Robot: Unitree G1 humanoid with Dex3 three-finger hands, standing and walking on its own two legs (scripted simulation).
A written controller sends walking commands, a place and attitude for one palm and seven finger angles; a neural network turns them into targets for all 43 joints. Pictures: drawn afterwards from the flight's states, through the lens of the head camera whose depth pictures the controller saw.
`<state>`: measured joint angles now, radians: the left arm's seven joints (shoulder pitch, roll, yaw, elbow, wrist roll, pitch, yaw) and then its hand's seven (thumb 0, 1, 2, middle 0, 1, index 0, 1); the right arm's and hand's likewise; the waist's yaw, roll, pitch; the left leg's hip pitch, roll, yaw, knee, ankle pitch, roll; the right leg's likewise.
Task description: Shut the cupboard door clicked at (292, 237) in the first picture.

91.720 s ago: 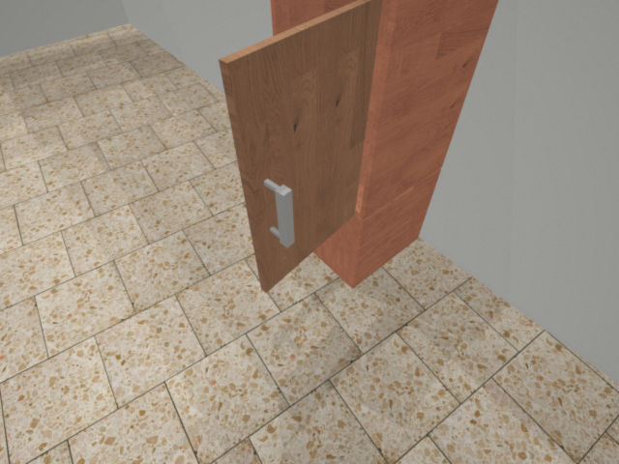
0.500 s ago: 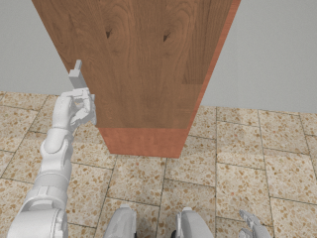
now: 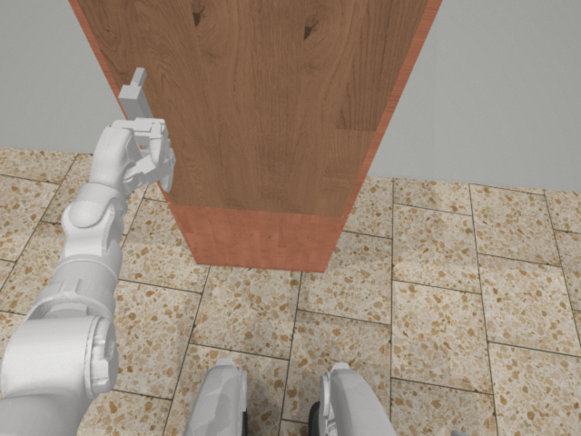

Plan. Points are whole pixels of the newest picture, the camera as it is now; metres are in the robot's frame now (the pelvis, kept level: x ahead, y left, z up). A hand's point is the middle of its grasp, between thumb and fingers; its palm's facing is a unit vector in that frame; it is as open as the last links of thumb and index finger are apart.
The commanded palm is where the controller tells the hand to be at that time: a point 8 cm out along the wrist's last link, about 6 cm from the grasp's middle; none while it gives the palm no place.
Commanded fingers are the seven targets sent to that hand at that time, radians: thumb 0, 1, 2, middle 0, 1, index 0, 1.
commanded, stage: pull the fist back off the door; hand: left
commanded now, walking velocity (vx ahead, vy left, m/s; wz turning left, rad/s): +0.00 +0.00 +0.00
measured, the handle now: (151, 124) +0.53 +0.20 +0.05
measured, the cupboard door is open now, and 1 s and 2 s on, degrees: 0 0 0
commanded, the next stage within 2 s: draw the hand back to the body in 0.98 s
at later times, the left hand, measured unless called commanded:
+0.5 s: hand (183, 162) +0.46 +0.15 +0.06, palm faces +0.00 -1.00 -0.05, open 3.2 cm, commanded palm +0.44 +0.18 +0.06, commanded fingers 0.00 0.90 0.90 -1.30 -1.50 -1.30 -1.50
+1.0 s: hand (186, 202) +0.41 +0.14 +0.05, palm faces -0.01 -1.00 -0.03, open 3.1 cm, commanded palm +0.39 +0.19 +0.06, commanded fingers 0.00 0.90 0.90 -1.30 -1.50 -1.30 -1.50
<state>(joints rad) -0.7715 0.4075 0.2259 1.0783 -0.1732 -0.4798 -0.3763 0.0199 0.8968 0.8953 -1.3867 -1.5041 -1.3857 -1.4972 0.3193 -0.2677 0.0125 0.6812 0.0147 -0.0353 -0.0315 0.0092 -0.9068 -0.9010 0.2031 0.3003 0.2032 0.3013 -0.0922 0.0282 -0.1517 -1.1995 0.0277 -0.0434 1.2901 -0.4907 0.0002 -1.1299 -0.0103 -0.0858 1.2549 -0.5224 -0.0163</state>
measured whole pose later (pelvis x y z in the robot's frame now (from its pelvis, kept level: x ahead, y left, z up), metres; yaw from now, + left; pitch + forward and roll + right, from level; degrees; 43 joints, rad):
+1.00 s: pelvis +0.03 +0.00 +0.03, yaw -2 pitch +20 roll -1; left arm -0.26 0.19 0.15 0.59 -0.15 -0.49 -0.10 0.02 0.90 0.90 -1.30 -1.50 -1.30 -1.50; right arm 0.25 -0.24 -0.01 0.59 0.00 -0.01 -0.01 0.01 -0.91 -0.90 0.20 0.30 0.20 0.30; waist -0.05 0.02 -0.16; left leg -1.01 0.02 -0.01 1.17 -0.52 0.00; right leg -0.98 0.01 -0.03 1.16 -0.54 -0.01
